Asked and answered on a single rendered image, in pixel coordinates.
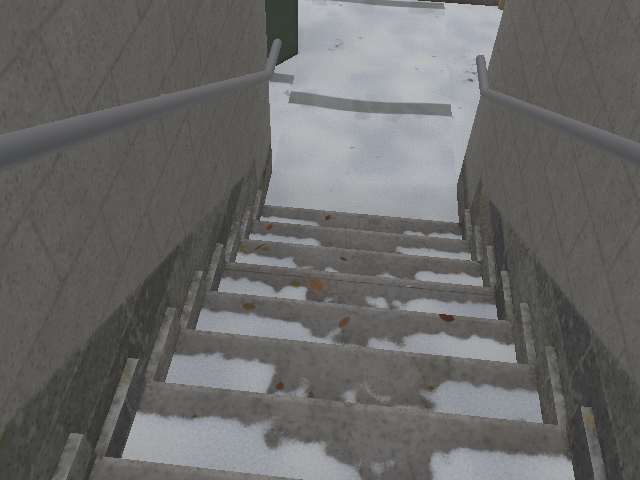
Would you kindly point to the stairs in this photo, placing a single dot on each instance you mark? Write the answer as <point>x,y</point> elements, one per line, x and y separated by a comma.
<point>345,346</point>

